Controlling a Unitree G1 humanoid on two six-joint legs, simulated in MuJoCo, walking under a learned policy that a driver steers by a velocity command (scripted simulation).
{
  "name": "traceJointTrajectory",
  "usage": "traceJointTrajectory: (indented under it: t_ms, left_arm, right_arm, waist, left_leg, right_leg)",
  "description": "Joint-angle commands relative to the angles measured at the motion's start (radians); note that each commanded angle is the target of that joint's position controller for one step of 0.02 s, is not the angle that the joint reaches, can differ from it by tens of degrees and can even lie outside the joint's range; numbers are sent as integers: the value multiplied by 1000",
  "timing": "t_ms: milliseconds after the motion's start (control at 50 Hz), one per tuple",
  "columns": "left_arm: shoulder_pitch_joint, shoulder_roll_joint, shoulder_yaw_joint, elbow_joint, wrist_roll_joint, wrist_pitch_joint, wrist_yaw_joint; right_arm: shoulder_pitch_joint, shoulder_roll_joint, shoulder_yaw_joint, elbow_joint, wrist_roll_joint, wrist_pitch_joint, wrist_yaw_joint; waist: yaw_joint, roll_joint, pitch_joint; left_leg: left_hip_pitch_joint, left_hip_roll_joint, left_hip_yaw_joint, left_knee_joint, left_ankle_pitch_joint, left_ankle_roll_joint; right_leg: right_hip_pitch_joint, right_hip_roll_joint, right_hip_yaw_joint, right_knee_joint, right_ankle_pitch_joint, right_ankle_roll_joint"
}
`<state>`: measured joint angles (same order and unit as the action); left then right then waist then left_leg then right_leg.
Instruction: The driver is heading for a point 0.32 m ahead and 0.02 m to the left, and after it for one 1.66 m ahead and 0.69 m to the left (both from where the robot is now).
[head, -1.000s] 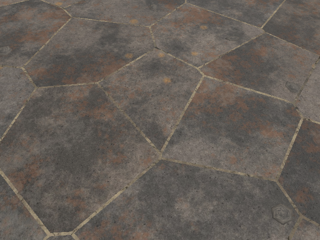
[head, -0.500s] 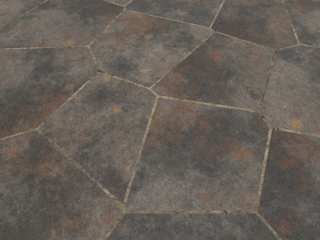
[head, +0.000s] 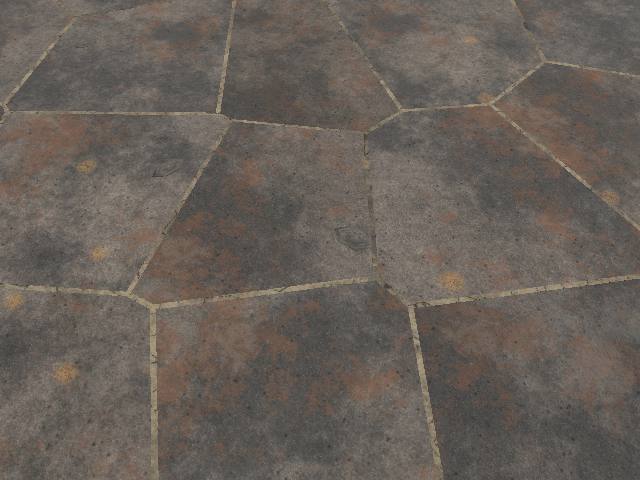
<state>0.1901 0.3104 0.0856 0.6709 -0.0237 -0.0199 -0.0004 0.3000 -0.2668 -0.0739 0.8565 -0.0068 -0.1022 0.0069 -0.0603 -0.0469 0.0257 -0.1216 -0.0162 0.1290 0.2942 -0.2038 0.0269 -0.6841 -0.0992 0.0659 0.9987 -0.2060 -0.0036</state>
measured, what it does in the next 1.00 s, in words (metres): walks ahead, turning left: right foot, then left foot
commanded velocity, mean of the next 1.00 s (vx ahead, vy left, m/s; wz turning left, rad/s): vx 0.50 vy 0.00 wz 0.27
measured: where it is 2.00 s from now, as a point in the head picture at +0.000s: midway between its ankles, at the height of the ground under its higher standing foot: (183, 262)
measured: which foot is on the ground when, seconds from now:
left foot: down 0.00-0.24, up 0.26-0.72, down 0.74-1.00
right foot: up 0.00-0.20, down 0.22-0.76, up 0.78-1.00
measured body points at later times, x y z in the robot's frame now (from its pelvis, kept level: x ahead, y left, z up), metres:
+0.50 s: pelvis +0.27 -0.07 +0.00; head +0.29 -0.07 +0.45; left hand +0.32 +0.22 -0.11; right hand +0.42 -0.34 -0.12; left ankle +0.36 +0.12 -0.66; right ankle +0.24 -0.16 -0.75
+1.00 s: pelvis +0.54 +0.03 +0.00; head +0.57 +0.06 +0.45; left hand +0.63 +0.35 -0.09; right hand +0.71 -0.21 -0.11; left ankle +0.52 +0.09 -0.75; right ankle +0.69 -0.12 -0.67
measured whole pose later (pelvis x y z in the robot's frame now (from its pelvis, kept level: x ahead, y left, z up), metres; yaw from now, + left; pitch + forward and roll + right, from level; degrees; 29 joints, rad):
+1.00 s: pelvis +0.54 +0.03 +0.00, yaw +21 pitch +2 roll +0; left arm 0.10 0.30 0.07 0.71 0.01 -0.10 0.01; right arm 0.30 -0.27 -0.07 0.75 0.01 -0.05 0.01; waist -0.04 -0.02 0.04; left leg -0.22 -0.11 -0.07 0.37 -0.18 0.10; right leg -0.64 -0.10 0.08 0.96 -0.23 0.04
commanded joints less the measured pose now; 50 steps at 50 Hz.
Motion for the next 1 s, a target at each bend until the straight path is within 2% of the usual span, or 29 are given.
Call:
traceJointTrajectory:
  t_ms: [20,80,140,160,180,200,220,240,260,280,300,320,360,420,460,540,640,700,720,740,760,780,800,820,840,860,880,940,1000]
  left_arm:
    - [-39,-1,-12,-74,4,-20,-14]
    - [-144,-8,-22,-102,4,-31,-31]
    - [-198,13,-19,-132,2,-35,-42]
    - [-191,26,-14,-134,6,-37,-43]
    - [-135,49,-1,-123,10,-39,-42]
    - [5,86,22,-79,14,-42,-37]
    - [169,149,49,-34,22,-39,-24]
    - [279,265,70,-21,43,-36,-7]
    - [290,221,55,-28,38,-38,-7]
    - [237,161,33,-19,34,-43,-11]
    - [178,121,21,-13,25,-47,-13]
    - [113,82,10,-8,24,-52,-17]
    - [36,40,3,-4,31,-72,-21]
    - [20,50,12,27,42,-97,-13]
    - [40,56,17,50,46,-99,-1]
    - [65,88,26,75,38,-93,14]
    - [132,125,43,118,13,-62,21]
    - [110,167,53,117,3,-38,29]
    - [95,179,54,114,-1,-28,31]
    - [83,172,48,110,-5,-24,33]
    - [109,118,27,90,22,-35,34]
    - [167,-3,-10,35,35,-69,25]
    - [71,84,0,23,0,-110,8]
    - [-1,100,3,2,-29,-127,0]
    - [-11,87,0,5,-13,-134,6]
    - [-14,100,9,16,18,-130,14]
    - [6,106,15,21,26,-117,13]
    - [8,73,10,12,37,-85,13]
    - [-101,39,-6,-21,40,-78,12]
  right_arm:
    - [-61,-155,-32,-63,7,-13,-1]
    - [-9,-181,-35,-39,24,0,0]
    - [34,-208,-41,-7,39,18,1]
    - [39,-216,-41,2,45,26,0]
    - [32,-226,-40,9,50,32,-1]
    - [23,-218,-32,15,53,37,-3]
    - [27,-179,-15,8,40,33,-5]
    - [90,-65,25,-36,11,16,4]
    - [89,-95,21,-19,29,-6,6]
    - [17,-171,-6,-40,62,-9,9]
    - [-30,-163,-5,-54,60,-7,9]
    - [-48,-151,-7,-51,44,1,4]
    - [5,-124,-11,-29,39,37,0]
    - [-8,-82,-8,-36,39,65,-5]
    - [-53,-74,-8,-54,34,67,-4]
    - [-171,-47,6,-93,26,58,22]
    - [-297,-49,14,-167,26,59,52]
    - [-243,-90,-7,-187,29,63,61]
    - [-144,-124,-27,-169,33,65,59]
    - [14,-181,-60,-131,35,66,47]
    - [139,-283,-94,-108,35,77,23]
    - [70,-354,-98,-139,36,68,22]
    - [98,-270,-70,-157,27,56,31]
    - [81,-214,-57,-148,22,44,31]
    - [21,-184,-48,-153,27,36,32]
    - [-41,-143,-37,-165,25,34,27]
    - [-76,-129,-29,-186,13,34,22]
    - [-71,-156,-37,-194,16,29,6]
    - [-36,-181,-44,-187,24,35,-13]
  waist:
    - [20,106,-7]
    - [-15,102,25]
    - [-11,122,45]
    - [6,134,38]
    - [53,148,2]
    - [135,138,-77]
    - [207,114,-191]
    - [190,-122,-348]
    - [201,-158,-465]
    - [197,-95,-306]
    - [164,-80,-194]
    - [127,-51,-125]
    - [62,-85,-73]
    - [37,-38,-25]
    - [45,-22,-2]
    - [83,-1,38]
    - [125,10,82]
    - [69,-34,11]
    - [10,-41,-49]
    - [-76,-19,-134]
    - [-107,128,-221]
    - [15,341,-317]
    - [-61,190,-383]
    - [-60,151,-258]
    - [-9,59,-154]
    - [26,56,-118]
    - [58,74,-97]
    - [79,71,-76]
    - [47,91,-41]
  left_leg:
    - [18,254,-121,-152,256,160]
    - [44,257,-80,-148,244,149]
    - [139,304,-89,-109,315,138]
    - [155,311,-96,-70,409,132]
    - [157,302,-87,9,568,119]
    - [114,264,-53,168,685,94]
    - [-54,215,-31,389,560,54]
    - [-454,71,-22,801,1,-19]
    - [-559,10,-209,983,-398,-21]
    - [-648,62,-240,1038,-348,-14]
    - [-657,108,-211,998,-266,-9]
    - [-624,141,-202,942,-193,-13]
    - [-506,173,-214,894,-88,-23]
    - [-525,170,-229,846,7,-41]
    - [-578,164,-244,758,99,-48]
    - [-559,143,-180,517,271,-34]
    - [-607,123,-111,376,179,17]
    - [-465,39,-24,365,28,73]
    - [-333,-8,3,354,-3,99]
    - [-92,-55,1,285,58,137]
    - [199,93,-256,260,97,200]
    - [467,321,-871,90,-85,409]
    - [504,349,-953,-12,-143,391]
    - [419,321,-802,-6,-92,347]
    - [259,272,-672,1,20,309]
    - [138,234,-580,-2,117,282]
    - [49,212,-537,-23,189,278]
    - [-68,182,-460,-61,314,284]
    - [-123,128,-385,-64,291,242]
  right_leg:
    - [8,-11,2,-166,149,-5]
    - [58,16,-58,-315,195,-16]
    - [64,35,-78,-396,103,-47]
    - [107,50,-92,-423,59,-63]
    - [211,79,-113,-461,42,-81]
    - [423,113,-140,-519,100,-108]
    - [716,49,-66,-477,151,-141]
    - [1096,-251,373,-497,82,-278]
    - [1099,-348,642,-636,54,-336]
    - [983,-306,478,-649,50,-286]
    - [848,-259,328,-669,75,-248]
    - [723,-215,233,-708,86,-222]
    - [561,-170,109,-797,108,-198]
    - [508,-167,-8,-863,202,-201]
    - [537,-160,-77,-871,238,-192]
    - [572,-148,-193,-887,246,-163]
    - [741,-202,-247,-824,333,-145]
    - [797,-204,-285,-645,776,-111]
    - [783,-188,-301,-497,908,-94]
    - [693,-145,-325,-277,875,-58]
    - [432,-91,-326,47,469,-4]
    - [20,152,-166,401,-361,60]
    - [-86,117,43,450,-363,29]
    - [-141,75,34,415,-292,3]
    - [-111,27,29,312,-214,-8]
    - [-40,-6,27,219,-171,-5]
    - [25,-20,30,184,-140,0]
    - [73,-14,3,53,-86,41]
    - [80,18,-15,-170,105,72]
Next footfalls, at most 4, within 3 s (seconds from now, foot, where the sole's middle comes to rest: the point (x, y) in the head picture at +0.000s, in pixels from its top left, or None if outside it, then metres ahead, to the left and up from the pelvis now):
0.22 right None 0.28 -0.16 -0.78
0.74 left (263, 441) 0.56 0.11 -0.78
1.24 right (300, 305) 0.89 0.02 -0.78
1.74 left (143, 295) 0.94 0.40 -0.78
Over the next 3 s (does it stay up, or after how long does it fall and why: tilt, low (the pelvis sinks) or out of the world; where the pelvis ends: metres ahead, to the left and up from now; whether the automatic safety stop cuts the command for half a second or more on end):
stays up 1.39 0.71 0.00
